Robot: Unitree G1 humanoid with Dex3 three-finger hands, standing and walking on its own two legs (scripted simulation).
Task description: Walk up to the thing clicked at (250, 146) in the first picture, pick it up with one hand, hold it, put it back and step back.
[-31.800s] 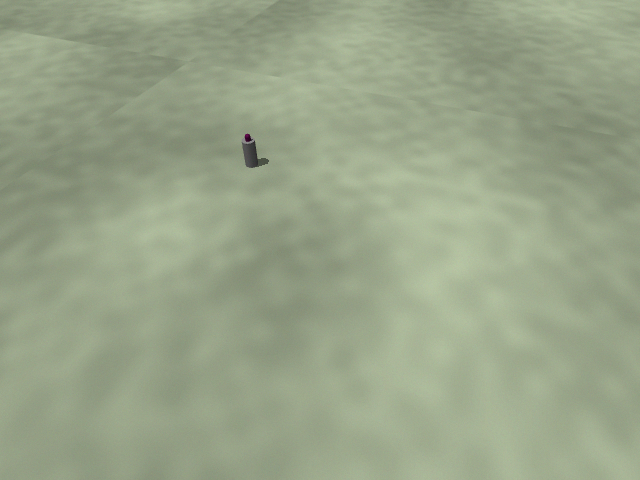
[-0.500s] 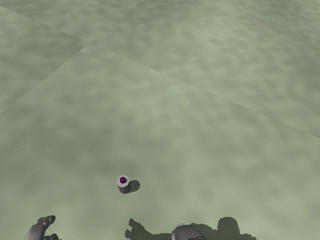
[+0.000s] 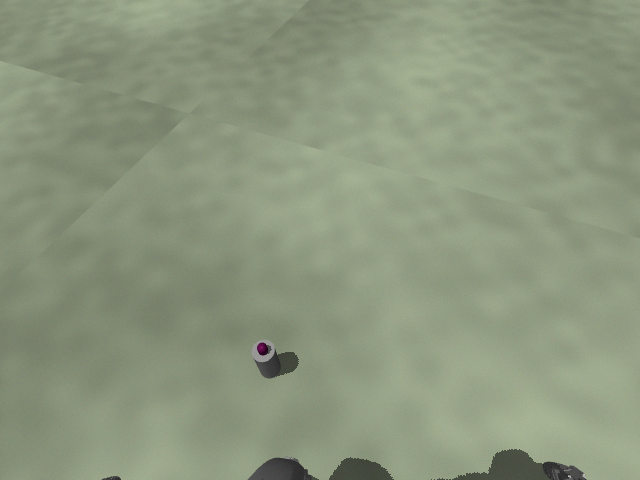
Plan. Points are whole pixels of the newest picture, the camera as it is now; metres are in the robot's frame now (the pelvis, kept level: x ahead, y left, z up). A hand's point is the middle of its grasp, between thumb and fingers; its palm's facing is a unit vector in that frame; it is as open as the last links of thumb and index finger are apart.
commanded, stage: step back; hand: left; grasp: from the side
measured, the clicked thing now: (266, 357) +0.52 +0.21 -0.67
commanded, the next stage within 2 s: none
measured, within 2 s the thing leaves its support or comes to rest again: neither
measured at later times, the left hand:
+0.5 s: hand out of the picture -0.06 +0.28 -0.16, palm faces +0.03 -0.92 -0.38, open 7.4 cm
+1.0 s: hand out of the picture -0.18 +0.25 -0.15, palm faces +0.08 -0.90 -0.42, open 7.4 cm
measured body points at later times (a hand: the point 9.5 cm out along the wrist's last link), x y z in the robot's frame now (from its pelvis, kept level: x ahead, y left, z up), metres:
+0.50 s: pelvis -0.14 +0.00 +0.00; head -0.08 +0.03 +0.44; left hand -0.07 +0.33 -0.13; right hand +0.00 -0.30 -0.10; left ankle -0.07 +0.13 -0.73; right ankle -0.19 -0.16 -0.66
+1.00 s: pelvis -0.31 -0.04 -0.02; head -0.24 -0.03 +0.43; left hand -0.19 +0.29 -0.12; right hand -0.21 -0.34 -0.14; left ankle -0.32 +0.08 -0.73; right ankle -0.22 -0.15 -0.73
